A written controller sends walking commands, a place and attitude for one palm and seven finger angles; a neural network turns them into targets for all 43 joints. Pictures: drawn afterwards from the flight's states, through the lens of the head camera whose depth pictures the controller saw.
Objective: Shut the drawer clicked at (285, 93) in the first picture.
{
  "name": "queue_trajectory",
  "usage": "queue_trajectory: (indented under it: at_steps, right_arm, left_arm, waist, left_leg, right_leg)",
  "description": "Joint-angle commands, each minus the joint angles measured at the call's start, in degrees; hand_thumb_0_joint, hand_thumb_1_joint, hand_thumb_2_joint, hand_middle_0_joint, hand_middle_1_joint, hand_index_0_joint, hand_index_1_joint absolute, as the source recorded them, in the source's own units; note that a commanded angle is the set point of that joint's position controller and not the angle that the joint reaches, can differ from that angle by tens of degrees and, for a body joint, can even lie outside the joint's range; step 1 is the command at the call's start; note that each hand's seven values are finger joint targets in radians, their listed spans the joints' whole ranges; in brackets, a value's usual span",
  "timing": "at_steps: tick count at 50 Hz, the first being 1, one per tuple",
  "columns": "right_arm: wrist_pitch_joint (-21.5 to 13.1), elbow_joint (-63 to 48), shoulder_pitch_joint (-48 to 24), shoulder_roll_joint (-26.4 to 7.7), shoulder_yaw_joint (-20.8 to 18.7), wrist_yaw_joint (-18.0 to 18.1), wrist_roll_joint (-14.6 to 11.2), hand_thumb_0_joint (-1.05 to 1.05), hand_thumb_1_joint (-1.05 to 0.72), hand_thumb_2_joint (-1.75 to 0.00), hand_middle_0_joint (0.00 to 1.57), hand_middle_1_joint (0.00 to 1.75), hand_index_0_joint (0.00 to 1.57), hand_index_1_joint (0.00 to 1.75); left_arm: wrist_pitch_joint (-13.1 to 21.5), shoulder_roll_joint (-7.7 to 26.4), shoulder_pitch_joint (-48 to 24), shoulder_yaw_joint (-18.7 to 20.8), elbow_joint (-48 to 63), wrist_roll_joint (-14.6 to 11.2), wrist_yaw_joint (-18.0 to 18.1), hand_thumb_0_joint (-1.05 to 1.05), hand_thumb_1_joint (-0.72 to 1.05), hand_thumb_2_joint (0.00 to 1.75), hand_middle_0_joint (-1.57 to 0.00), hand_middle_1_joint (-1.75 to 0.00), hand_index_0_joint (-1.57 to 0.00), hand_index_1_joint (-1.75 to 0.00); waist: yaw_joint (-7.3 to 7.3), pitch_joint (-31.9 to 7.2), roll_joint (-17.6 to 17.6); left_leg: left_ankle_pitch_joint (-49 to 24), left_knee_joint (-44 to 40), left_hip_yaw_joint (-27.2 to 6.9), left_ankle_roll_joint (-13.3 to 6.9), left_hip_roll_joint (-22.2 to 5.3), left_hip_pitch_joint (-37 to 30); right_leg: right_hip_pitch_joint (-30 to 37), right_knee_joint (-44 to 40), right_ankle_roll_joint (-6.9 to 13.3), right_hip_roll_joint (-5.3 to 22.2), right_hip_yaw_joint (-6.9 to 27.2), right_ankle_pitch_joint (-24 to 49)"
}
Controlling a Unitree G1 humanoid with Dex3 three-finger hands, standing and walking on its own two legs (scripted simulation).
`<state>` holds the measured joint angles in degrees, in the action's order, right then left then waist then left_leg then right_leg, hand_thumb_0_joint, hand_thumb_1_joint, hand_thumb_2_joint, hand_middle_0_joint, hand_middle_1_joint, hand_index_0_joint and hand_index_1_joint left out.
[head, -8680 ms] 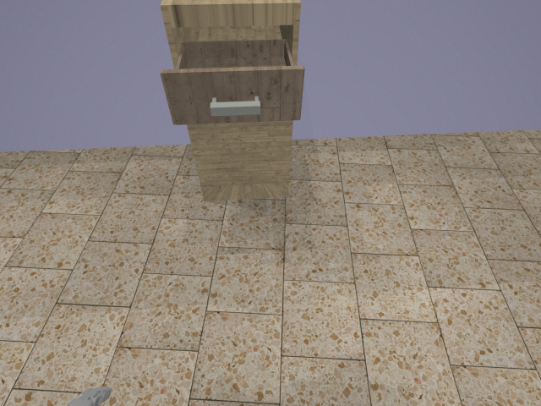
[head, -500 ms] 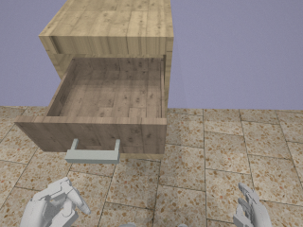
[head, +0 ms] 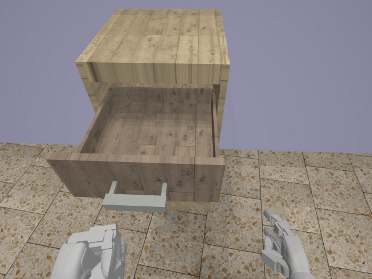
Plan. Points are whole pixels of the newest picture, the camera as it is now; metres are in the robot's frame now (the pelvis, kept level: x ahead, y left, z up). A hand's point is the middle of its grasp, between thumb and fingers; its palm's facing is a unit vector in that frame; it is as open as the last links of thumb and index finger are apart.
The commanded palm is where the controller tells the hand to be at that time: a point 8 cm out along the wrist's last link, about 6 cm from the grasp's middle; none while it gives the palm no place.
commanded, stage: raise the hand and make a fist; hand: left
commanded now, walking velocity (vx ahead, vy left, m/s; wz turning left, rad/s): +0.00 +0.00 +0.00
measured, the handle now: (137, 194) +0.30 +0.14 +0.02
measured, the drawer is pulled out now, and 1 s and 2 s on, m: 0.29 0.29 0.29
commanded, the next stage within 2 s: bring the fist close to the handle in 0.36 s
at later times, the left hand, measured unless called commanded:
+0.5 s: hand (133, 263) +0.13 +0.09 +0.13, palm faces +0.06 -1.00 -0.01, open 3.3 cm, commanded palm +0.08 +0.15 +0.12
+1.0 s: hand (141, 251) +0.17 +0.10 +0.07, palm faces +0.03 -1.00 -0.02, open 3.2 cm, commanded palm +0.13 +0.16 +0.07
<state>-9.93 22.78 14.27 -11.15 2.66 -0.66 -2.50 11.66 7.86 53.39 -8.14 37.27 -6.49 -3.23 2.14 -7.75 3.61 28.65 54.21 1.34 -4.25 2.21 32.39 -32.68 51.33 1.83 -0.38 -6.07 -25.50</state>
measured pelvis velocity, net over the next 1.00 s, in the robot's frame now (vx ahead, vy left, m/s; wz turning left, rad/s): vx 0.01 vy -0.04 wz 0.00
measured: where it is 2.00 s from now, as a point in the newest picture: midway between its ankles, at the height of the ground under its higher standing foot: outside the picture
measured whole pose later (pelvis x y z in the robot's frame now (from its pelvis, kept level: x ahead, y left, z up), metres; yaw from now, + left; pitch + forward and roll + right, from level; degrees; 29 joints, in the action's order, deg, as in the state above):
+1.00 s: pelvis +0.01 -0.04 -0.01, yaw +0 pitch +11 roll +0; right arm -8.5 26.6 14.6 -13.1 -0.2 1.2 -2.2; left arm 19.6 7.7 43.0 -1.8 18.7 -9.6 -5.7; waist -0.3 -7.9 2.2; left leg 29.2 55.5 0.4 -1.4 0.9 37.6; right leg -38.5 53.9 4.6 -1.6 -7.0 -27.0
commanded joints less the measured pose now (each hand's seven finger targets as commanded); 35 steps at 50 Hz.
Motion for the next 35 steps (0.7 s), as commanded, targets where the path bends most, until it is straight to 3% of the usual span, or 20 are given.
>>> queue_trajectory:
  at_steps: [1,3,8,11,17,23,26,31,35]
  right_arm:
    - [-3.6,-10.2,-5.8,-6.0,-3.7,0.2,-0.4,0.0,-0.9,-0.9,0.2,0.3,0.2,0.3]
    - [-3.7,-10.3,-5.4,-6.2,-3.6,-0.1,-0.3,0.0,-0.9,-0.9,0.2,0.3,0.2,0.3]
    - [-4.2,-10.6,-4.7,-6.4,-4.2,-0.1,-0.2,0.0,-0.9,-0.9,0.2,0.3,0.2,0.3]
    - [-4.2,-11.0,-4.8,-6.7,-4.3,0.1,-0.2,0.0,-0.9,-0.9,0.2,0.3,0.2,0.3]
    - [-4.1,-10.9,-4.3,-6.0,-4.3,0.2,-0.3,0.0,-0.9,-0.9,0.2,0.3,0.2,0.3]
    - [-3.9,-11.0,-4.8,-6.2,-4.0,0.7,-0.2,0.0,-0.9,-0.9,0.2,0.3,0.2,0.3]
    - [-2.9,-9.9,-5.2,-6.4,-4.2,1.4,0.0,0.0,-0.9,-0.9,0.2,0.3,0.2,0.3]
    - [-2.8,-9.7,-4.5,-6.6,-3.9,1.8,0.2,0.0,-0.9,-0.9,0.2,0.3,0.2,0.3]
    - [-3.4,-8.3,-3.6,-6.6,-4.0,1.9,0.2,0.0,-0.9,-0.9,0.2,0.3,0.2,0.3]
  left_arm:
    - [4.0,1.4,5.7,1.7,13.5,-0.3,0.6,0.0,0.9,0.9,-1.4,-1.6,-1.4,-1.6]
    - [4.5,0.5,6.2,0.6,13.2,-0.3,0.3,0.0,0.9,0.9,-1.4,-1.6,-1.4,-1.6]
    - [5.6,1.0,7.4,0.3,13.6,0.1,0.1,0.0,0.9,0.9,-1.4,-1.6,-1.4,-1.6]
    - [5.9,2.4,6.4,1.3,14.3,0.5,0.8,0.0,0.9,0.9,-1.4,-1.6,-1.4,-1.6]
    - [6.6,1.1,8.1,1.0,13.9,-0.3,1.3,0.0,0.9,0.9,-1.4,-1.6,-1.4,-1.6]
    - [6.1,1.6,5.9,0.5,12.4,-0.2,1.0,0.0,0.9,0.9,-1.4,-1.6,-1.4,-1.6]
    - [6.0,3.5,3.7,3.8,6.7,-0.1,0.9,0.0,0.9,0.9,-1.4,-1.6,-1.4,-1.6]
    - [8.4,3.7,-1.7,5.7,5.1,-1.7,0.3,0.0,0.9,0.9,-1.4,-1.6,-1.4,-1.6]
    - [11.0,4.5,-5.7,7.9,2.5,-3.3,-0.4,0.0,0.9,0.9,-1.4,-1.6,-1.4,-1.6]
  waist:
    - [-0.49,-1.0,-2.6]
    - [-0.83,-0.3,-1.8]
    - [-0.86,-2.0,-3.5]
    - [-0.67,-2.6,-1.9]
    - [-0.61,-3.2,-3.8]
    - [-1.62,-0.1,-4.3]
    - [-1.97,1.9,-8.3]
    - [-1.87,-1.6,-4.2]
    - [-2.32,-4.4,-4.7]
  left_leg:
    - [-18.2,-11.1,-6.4,3.5,-3.7,-1.8]
    - [-18.2,-11.0,-6.6,3.7,-3.6,-1.6]
    - [-18.3,-10.2,-6.5,3.5,-3.5,-1.2]
    - [-17.5,-9.8,-6.3,3.4,-3.3,-0.6]
    - [-17.3,-9.2,-5.5,2.8,-2.9,0.0]
    - [-12.1,-8.5,-4.7,1.7,-2.3,2.3]
    - [-9.8,-7.4,-4.4,1.6,-1.8,4.9]
    - [-9.8,-5.7,-3.4,1.7,-1.2,4.9]
    - [-11.3,-4.1,-3.2,1.9,-1.2,5.9]
  right_leg:
    - [2.6,-6.0,0.1,-0.5,0.5,9.0]
    - [1.6,-5.6,0.1,-0.5,0.2,8.4]
    - [1.8,-5.2,0.0,-0.4,0.7,8.8]
    - [1.9,-5.1,0.1,-0.3,1.2,8.4]
    - [3.2,-5.7,0.1,-0.3,1.6,9.8]
    - [2.8,-7.8,-0.1,0.2,3.5,6.8]
    - [2.3,-9.7,-0.3,0.5,5.6,4.0]
    - [2.6,-9.8,-0.3,0.8,7.4,3.5]
    - [4.2,-9.6,-0.9,1.5,9.1,7.4]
